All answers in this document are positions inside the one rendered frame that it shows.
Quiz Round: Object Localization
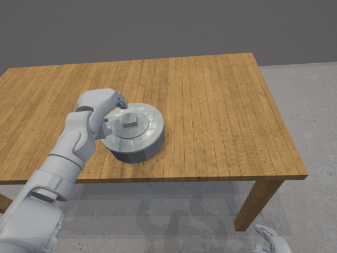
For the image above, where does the lid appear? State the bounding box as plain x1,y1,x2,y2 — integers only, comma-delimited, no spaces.
101,103,164,154

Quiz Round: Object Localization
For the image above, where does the table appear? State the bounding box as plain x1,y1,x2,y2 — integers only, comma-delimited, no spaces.
0,53,308,231

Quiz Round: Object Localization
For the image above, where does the robot left hand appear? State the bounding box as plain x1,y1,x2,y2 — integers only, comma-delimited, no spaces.
77,88,128,140

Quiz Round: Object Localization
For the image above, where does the robot left upper arm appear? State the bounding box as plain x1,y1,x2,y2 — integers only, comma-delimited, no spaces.
0,197,65,253

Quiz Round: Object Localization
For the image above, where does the pot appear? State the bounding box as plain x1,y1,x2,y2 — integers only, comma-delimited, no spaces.
110,132,165,164

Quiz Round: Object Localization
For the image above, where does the left robot forearm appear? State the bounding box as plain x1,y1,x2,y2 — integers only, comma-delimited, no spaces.
0,103,104,234

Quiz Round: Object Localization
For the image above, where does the robot right hand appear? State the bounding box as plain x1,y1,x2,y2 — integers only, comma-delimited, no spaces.
253,224,292,253

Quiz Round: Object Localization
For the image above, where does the knob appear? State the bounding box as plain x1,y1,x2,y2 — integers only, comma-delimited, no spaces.
122,112,137,128

